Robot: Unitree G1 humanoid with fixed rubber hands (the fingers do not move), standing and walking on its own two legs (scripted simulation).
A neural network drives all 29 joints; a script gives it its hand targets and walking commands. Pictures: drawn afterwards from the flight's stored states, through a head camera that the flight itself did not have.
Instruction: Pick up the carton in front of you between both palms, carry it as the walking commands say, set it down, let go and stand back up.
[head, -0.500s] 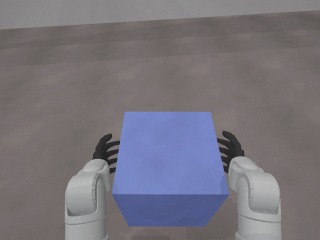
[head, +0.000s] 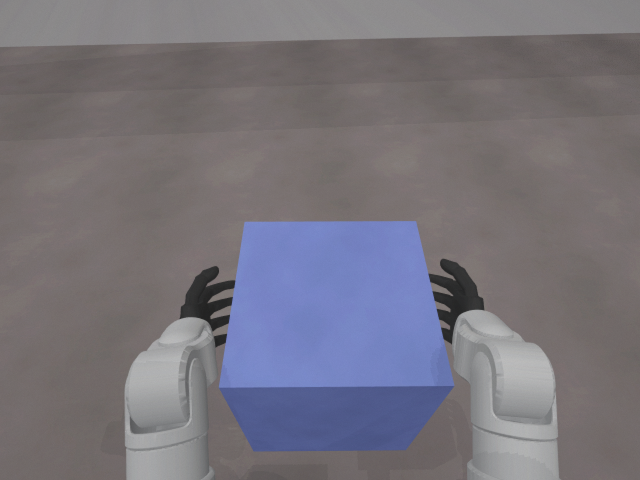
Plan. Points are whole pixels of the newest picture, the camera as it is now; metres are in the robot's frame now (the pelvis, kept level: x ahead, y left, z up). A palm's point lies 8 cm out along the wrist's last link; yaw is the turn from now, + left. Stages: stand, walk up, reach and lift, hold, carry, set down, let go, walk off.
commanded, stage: carry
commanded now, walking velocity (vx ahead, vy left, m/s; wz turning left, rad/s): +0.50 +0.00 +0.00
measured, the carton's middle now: (330, 343) +0.29 +0.00 +0.02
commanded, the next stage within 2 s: none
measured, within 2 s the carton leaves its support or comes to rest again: neither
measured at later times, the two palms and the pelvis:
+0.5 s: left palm (238, 183) +0.52 +0.14 +0.10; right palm (426, 183) +0.53 -0.16 +0.10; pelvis +0.25 -0.01 +0.01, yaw +2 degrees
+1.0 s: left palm (227, 185) +0.55 +0.17 +0.07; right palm (402, 176) +0.58 -0.13 +0.07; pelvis +0.30 +0.00 +0.01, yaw +3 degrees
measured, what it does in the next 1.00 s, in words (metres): walks ahead: right foot, then left foot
